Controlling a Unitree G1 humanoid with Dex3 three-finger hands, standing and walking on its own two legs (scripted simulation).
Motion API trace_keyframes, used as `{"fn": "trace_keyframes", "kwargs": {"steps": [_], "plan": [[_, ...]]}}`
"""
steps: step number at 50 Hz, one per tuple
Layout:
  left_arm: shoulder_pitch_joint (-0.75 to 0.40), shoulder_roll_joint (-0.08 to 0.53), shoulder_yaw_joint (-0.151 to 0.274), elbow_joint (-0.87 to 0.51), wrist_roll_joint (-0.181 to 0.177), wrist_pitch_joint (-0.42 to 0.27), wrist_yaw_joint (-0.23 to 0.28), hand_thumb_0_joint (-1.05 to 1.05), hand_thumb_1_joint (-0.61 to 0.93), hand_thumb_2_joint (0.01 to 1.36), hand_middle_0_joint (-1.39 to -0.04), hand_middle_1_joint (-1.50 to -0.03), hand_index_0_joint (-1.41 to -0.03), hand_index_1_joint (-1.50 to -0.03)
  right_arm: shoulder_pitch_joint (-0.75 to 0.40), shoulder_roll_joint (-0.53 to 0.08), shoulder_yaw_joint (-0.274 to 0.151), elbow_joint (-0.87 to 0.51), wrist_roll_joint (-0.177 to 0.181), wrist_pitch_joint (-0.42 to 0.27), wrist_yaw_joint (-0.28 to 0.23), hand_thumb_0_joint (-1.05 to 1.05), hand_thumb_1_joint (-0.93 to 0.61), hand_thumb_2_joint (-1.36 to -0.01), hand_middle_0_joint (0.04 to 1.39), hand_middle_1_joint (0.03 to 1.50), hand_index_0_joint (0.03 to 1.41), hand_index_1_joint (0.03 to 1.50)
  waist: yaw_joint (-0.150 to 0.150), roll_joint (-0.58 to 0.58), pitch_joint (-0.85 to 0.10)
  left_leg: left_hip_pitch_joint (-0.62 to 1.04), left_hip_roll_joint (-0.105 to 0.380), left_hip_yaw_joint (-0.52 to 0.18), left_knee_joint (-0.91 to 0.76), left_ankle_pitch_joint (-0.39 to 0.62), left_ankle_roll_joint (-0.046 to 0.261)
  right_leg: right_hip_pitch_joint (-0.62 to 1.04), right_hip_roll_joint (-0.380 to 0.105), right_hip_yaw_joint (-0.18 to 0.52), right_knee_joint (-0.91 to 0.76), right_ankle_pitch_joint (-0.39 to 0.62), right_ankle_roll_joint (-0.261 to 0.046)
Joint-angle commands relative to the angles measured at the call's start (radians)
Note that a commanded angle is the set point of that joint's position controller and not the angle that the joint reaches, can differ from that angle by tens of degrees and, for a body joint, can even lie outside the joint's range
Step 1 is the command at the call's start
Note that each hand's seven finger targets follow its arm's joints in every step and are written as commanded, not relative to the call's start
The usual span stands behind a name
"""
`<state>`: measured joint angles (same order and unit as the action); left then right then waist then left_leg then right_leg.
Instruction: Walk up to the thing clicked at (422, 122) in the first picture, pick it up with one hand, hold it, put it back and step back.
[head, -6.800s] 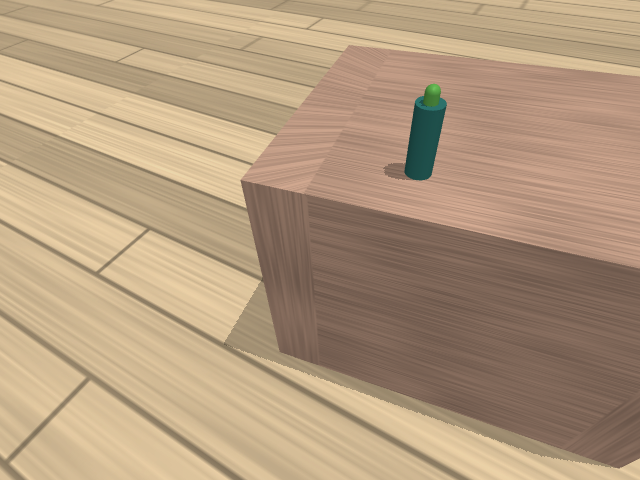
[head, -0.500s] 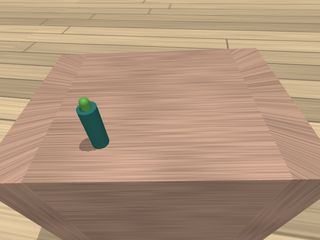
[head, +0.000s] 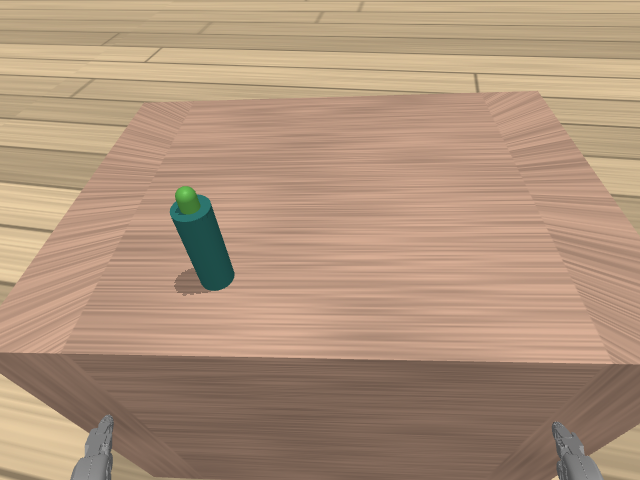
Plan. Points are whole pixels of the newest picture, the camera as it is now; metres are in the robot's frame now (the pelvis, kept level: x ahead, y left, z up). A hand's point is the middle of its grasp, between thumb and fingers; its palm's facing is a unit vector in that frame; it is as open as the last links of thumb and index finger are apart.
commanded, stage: rise first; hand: left
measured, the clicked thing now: (202, 238) +0.46 +0.20 +0.07
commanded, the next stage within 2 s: go down in 1.34 s
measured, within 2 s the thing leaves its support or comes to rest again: neither
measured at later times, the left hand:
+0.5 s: hand (102, 438) +0.19 +0.25 +0.05, palm faces +0.29 -0.88 -0.39, open 17.6 cm
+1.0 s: hand (62, 432) +0.18 +0.26 +0.11, palm faces +0.36 -0.82 -0.44, open 17.6 cm
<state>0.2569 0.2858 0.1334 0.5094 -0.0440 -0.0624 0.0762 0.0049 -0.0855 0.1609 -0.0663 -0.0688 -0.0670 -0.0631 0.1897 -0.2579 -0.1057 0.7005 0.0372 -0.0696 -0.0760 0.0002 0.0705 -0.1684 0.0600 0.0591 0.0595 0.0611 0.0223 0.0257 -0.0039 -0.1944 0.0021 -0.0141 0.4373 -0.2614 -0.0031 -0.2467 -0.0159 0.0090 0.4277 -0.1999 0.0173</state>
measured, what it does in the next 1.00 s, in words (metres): stands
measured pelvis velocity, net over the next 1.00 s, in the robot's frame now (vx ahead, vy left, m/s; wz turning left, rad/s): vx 0.00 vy -0.01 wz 0.03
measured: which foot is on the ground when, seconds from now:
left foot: down 0.00-1.00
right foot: down 0.00-1.00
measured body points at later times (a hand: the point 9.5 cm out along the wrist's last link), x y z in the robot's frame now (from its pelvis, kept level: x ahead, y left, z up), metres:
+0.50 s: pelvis +0.01 +0.00 +0.00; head +0.00 -0.02 +0.45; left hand +0.17 +0.30 +0.08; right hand +0.16 -0.27 -0.09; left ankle -0.02 +0.12 -0.74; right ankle +0.02 -0.13 -0.74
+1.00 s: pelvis +0.00 -0.01 +0.00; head -0.01 -0.03 +0.45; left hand +0.15 +0.30 +0.14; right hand +0.17 -0.27 -0.09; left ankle -0.02 +0.12 -0.74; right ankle +0.02 -0.13 -0.74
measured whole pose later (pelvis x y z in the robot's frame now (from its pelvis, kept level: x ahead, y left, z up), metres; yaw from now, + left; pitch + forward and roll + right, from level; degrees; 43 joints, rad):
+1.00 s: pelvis +0.00 -0.01 +0.00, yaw +2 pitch -4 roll +0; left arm 0.46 0.34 0.30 -0.18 -0.04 -0.25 0.02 -0.01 -0.57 0.03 -0.05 -0.04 -0.04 -0.05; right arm 0.22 -0.23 -0.17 0.67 0.02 -0.12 -0.05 -0.01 0.52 -0.03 0.06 0.05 0.06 0.05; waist 0.06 0.06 0.05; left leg -0.08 0.00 -0.04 0.39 -0.24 -0.01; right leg -0.13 -0.02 -0.02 0.40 -0.20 0.01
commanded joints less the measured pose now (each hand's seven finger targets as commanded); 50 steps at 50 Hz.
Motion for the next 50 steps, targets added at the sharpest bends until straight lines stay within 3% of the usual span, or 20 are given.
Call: {"fn": "trace_keyframes", "kwargs": {"steps": [1, 2, 4, 5, 11, 13, 15, 19, 20, 22, 24, 27, 31, 33, 36, 39, 40, 46, 49, 50], "plan": [[-0.074, 0.19, 0.08, -0.384, 0.0, -0.077, 0.025, 0.0, -0.58, 0.015, -0.054, -0.048, -0.05, -0.052, -0.038, -0.145, -0.027, -0.265, -0.003, -0.073, -0.015, 0.0, 0.462, -0.035, 0.051, 0.049, 0.051, 0.049, -0.002, 0.017, -0.138, 0.041, -0.003, 0.041, -0.079, 0.217, 0.006, 0.131, 0.021, -0.048, -0.047, 0.156, -0.03], [-0.034, 0.212, 0.112, -0.394, 0.0, -0.076, 0.029, 0.0, -0.577, 0.016, -0.051, -0.048, -0.047, -0.052, 0.003, -0.159, -0.048, -0.269, -0.006, -0.073, -0.018, 0.0, 0.471, -0.033, 0.051, 0.049, 0.05, 0.049, -0.001, 0.017, -0.132, 0.046, -0.002, 0.042, -0.079, 0.243, 0.002, 0.143, 0.02, -0.05, -0.045, 0.179, -0.031], [0.004, 0.165, 0.078, -0.455, -0.001, -0.077, 0.02, 0.0, -0.578, 0.015, -0.047, -0.042, -0.041, -0.048, 0.012, -0.127, -0.025, -0.302, -0.006, -0.077, -0.012, 0.0, 0.487, -0.029, 0.051, 0.049, 0.05, 0.049, -0.004, 0.006, -0.099, 0.05, -0.001, 0.04, -0.084, 0.245, 0.003, 0.146, 0.022, -0.055, -0.05, 0.179, -0.032], [0.021, 0.201, 0.127, -0.456, -0.004, -0.075, 0.024, 0.0, -0.567, 0.01, -0.043, -0.04, -0.039, -0.044, 0.003, -0.146, -0.047, -0.293, -0.007, -0.074, -0.012, 0.0, 0.501, -0.026, 0.051, 0.049, 0.05, 0.049, 0.008, 0.003, -0.076, 0.034, 0.001, 0.036, -0.088, 0.247, 0.0, 0.139, 0.021, -0.056, -0.052, 0.175, -0.034], [0.109, 0.175, 0.129, -0.599, -0.014, -0.092, -0.006, 0.0, -0.551, 0.001, -0.036, -0.032, -0.033, -0.035, 0.082, -0.116, -0.057, -0.271, -0.003, -0.069, 0.015, 0.0, 0.525, -0.019, 0.051, 0.048, 0.05, 0.048, -0.001, 0.019, -0.012, 0.044, -0.001, 0.042, -0.102, 0.225, 0.001, 0.134, 0.024, -0.064, -0.068, 0.161, -0.032], [0.119, 0.184, 0.147, -0.638, -0.015, -0.098, -0.011, 0.0, -0.541, 0.0, -0.034, -0.031, -0.033, -0.032, 0.029, -0.129, -0.079, -0.268, -0.005, -0.071, 0.019, 0.0, 0.533, -0.017, 0.051, 0.049, 0.05, 0.049, 0.016, 0.008, -0.017, 0.044, 0.0, 0.035, -0.098, 0.245, 0.002, 0.148, 0.021, -0.066, -0.066, 0.174, -0.031], [0.113, 0.192, 0.156, -0.69, -0.014, -0.109, -0.016, 0.0, -0.546, 0.004, -0.034, -0.032, -0.031, -0.035, -0.006, -0.107, -0.055, -0.291, -0.007, -0.073, 0.026, 0.0, 0.534, -0.018, 0.051, 0.049, 0.05, 0.049, 0.021, 0.016, -0.039, 0.055, 0.0, 0.034, -0.094, 0.268, 0.002, 0.161, 0.021, -0.065, -0.066, 0.191, -0.031], [0.116, 0.206, 0.184, -0.744, -0.012, -0.133, -0.016, 0.0, -0.555, 0.011, -0.035, -0.033, -0.031, -0.038, -0.029, -0.134, -0.085, -0.278, -0.013, -0.075, 0.023, 0.0, 0.53, -0.021, 0.051, 0.049, 0.05, 0.049, 0.022, 0.005, -0.045, 0.064, 0.002, 0.029, -0.095, 0.266, 0.001, 0.18, 0.021, -0.065, -0.067, 0.182, -0.031], [0.125, 0.194, 0.175, -0.764, -0.01, -0.139, -0.018, 0.0, -0.572, 0.014, -0.041, -0.034, -0.034, -0.041, -0.027, -0.115, -0.072, -0.266, -0.015, -0.075, 0.025, 0.0, 0.518, -0.025, 0.051, 0.049, 0.05, 0.049, 0.032, 0.008, -0.041, 0.063, 0.002, 0.028, -0.099, 0.26, -0.001, 0.183, 0.021, -0.066, -0.066, 0.174, -0.033], [0.13, 0.214, 0.198, -0.776, -0.009, -0.151, -0.016, 0.0, -0.578, 0.02, -0.041, -0.033, -0.031, -0.043, -0.039, -0.14, -0.094, -0.276, -0.016, -0.076, 0.022, 0.0, 0.518, -0.026, 0.051, 0.049, 0.05, 0.049, 0.027, 0.002, -0.041, 0.065, 0.002, 0.027, -0.098, 0.259, 0.0, 0.188, 0.02, -0.066, -0.067, 0.173, -0.031], [0.138, 0.206, 0.2, -0.79, -0.008, -0.16, -0.022, 0.0, -0.577, 0.018, -0.043, -0.035, -0.035, -0.044, -0.013, -0.096, -0.069, -0.238, -0.017, -0.075, 0.026, 0.0, 0.516, -0.027, 0.051, 0.049, 0.05, 0.049, 0.03, 0.017, -0.034, 0.067, -0.001, 0.03, -0.101, 0.246, 0.001, 0.179, 0.019, -0.067, -0.07, 0.162, -0.031], [0.162, 0.21, 0.215, -0.799, -0.009, -0.17, -0.025, 0.0, -0.567, 0.017, -0.04, -0.035, -0.033, -0.042, -0.005, -0.099, -0.082, -0.19, -0.02, -0.074, 0.024, 0.0, 0.523, -0.026, 0.051, 0.049, 0.05, 0.049, 0.033, 0.012, -0.019, 0.068, -0.012, 0.038, -0.101, 0.204, 0.011, 0.167, 0.012, -0.063, -0.084, 0.136, -0.025], [0.132, 0.237, 0.246, -0.832, -0.009, -0.19, -0.027, 0.0, -0.568, 0.02, -0.04, -0.033, -0.032, -0.042, -0.035, -0.133, -0.104, -0.229, -0.02, -0.083, 0.021, 0.0, 0.525, -0.027, 0.051, 0.049, 0.05, 0.049, 0.022, -0.011, -0.026, 0.076, -0.011, 0.031, -0.106, 0.194, 0.012, 0.163, 0.014, -0.066, -0.089, 0.124, -0.023], [0.155, 0.22, 0.239, -0.841, -0.011, -0.201, -0.031, 0.0, -0.575, 0.017, -0.045, -0.034, -0.038, -0.041, -0.014, -0.082, -0.073, -0.174, -0.017, -0.082, 0.026, 0.0, 0.514, -0.031, 0.052, 0.049, 0.05, 0.049, 0.041, 0.009, 0.003, 0.06, -0.017, 0.034, -0.113, 0.171, 0.013, 0.162, 0.011, -0.066, -0.092, 0.105, -0.024], [0.14, 0.236, 0.26, -0.858, -0.014, -0.213, -0.031, 0.0, -0.561, 0.02, -0.039, -0.033, -0.033, -0.04, -0.054, -0.101, -0.084, -0.17, -0.019, -0.091, 0.024, 0.0, 0.528, -0.029, 0.052, 0.05, 0.051, 0.05, 0.04, -0.013, 0.005, 0.055, -0.021, 0.032, -0.114, 0.132, 0.018, 0.157, 0.007, -0.065, -0.102, 0.066, -0.021], [0.13, 0.244, 0.27, -0.867, -0.012, -0.229, -0.031, 0.0, -0.57, 0.03, -0.041, -0.038, -0.033, -0.046, -0.066, -0.114, -0.089, -0.194, -0.019, -0.098, 0.023, 0.0, 0.526, -0.031, 0.051, 0.05, 0.05, 0.05, 0.032, -0.029, -0.015, 0.064, -0.019, 0.029, -0.108, 0.156, 0.02, 0.166, 0.007, -0.065, -0.098, 0.095, -0.017], [0.143, 0.25, 0.278, -0.867, -0.01, -0.233, -0.03, 0.0, -0.56, 0.028, -0.038, -0.037, -0.032, -0.044, -0.058, -0.137, -0.113, -0.193, -0.019, -0.099, 0.02, 0.0, 0.536, -0.029, 0.051, 0.05, 0.05, 0.05, 0.031, -0.014, -0.02, 0.073, -0.019, 0.029, -0.111, 0.162, 0.018, 0.166, 0.007, -0.064, -0.092, 0.101, -0.02], [0.131, 0.247, 0.283, -0.894, -0.012, -0.253, -0.033, 0.0, -0.578, 0.042, -0.042, -0.04, -0.032, -0.051, -0.057, -0.104, -0.093, -0.167, -0.016, -0.105, 0.024, 0.0, 0.526, -0.036, 0.051, 0.05, 0.051, 0.05, 0.038, 0.0, -0.004, 0.065, -0.022, 0.028, -0.117, 0.152, 0.016, 0.159, 0.009, -0.067, -0.095, 0.088, -0.021], [0.134, 0.258, 0.298, -0.885, -0.011, -0.259, -0.032, 0.0, -0.57, 0.044, -0.04, -0.038, -0.03, -0.048, -0.034, -0.137, -0.121, -0.18, -0.018, -0.109, 0.02, 0.0, 0.533, -0.038, 0.052, 0.05, 0.051, 0.05, 0.026, -0.01, -0.017, 0.074, -0.017, 0.024, -0.117, 0.163, 0.014, 0.159, 0.012, -0.07, -0.091, 0.098, -0.021], [0.129, 0.246, 0.289, -0.902, -0.011, -0.262, -0.034, 0.0, -0.584, 0.047, -0.043, -0.037, -0.031, -0.05, -0.031, -0.108, -0.101, -0.173, -0.016, -0.11, 0.023, 0.0, 0.523, -0.041, 0.052, 0.05, 0.051, 0.05, 0.033, -0.001, -0.022, 0.08, -0.018, 0.023, -0.118, 0.171, 0.014, 0.168, 0.01, -0.069, -0.088, 0.107, -0.022]]}}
